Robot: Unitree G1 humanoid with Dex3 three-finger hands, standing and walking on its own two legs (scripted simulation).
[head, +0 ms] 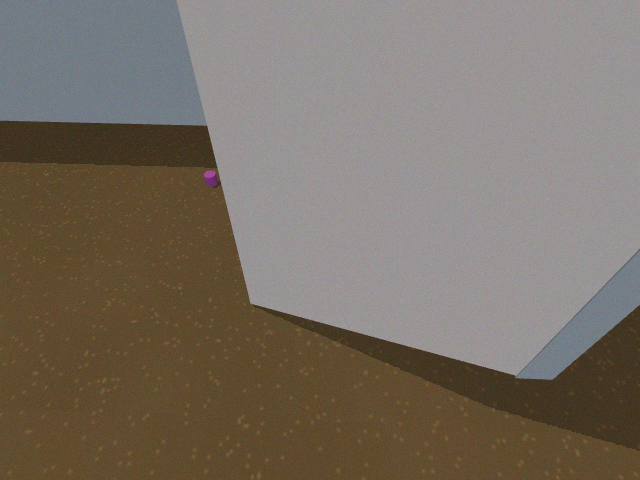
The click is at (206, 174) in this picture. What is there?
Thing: low tin
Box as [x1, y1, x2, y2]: [204, 171, 217, 186]
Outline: 205,172 204,176 207,185 215,185 217,183 215,173 213,171
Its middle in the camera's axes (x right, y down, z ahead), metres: -0.52 -0.32 +1.90
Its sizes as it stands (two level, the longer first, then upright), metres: 0.056 0.056 0.055
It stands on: the floor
